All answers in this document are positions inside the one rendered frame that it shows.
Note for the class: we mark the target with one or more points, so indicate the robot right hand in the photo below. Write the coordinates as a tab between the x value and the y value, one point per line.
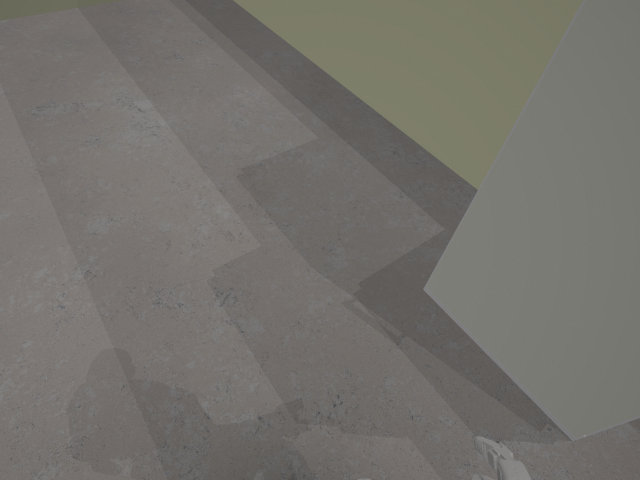
501	459

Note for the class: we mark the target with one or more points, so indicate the fridge door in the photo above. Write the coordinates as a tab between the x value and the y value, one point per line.
544	270

